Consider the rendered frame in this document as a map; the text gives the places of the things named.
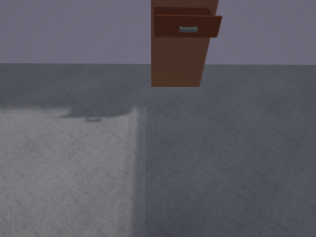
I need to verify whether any handle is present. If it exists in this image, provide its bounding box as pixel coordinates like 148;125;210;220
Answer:
179;26;198;33

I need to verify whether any cabinet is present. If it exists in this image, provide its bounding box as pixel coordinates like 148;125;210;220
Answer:
151;0;219;87

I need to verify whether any drawer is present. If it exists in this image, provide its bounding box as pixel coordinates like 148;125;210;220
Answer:
154;7;222;38

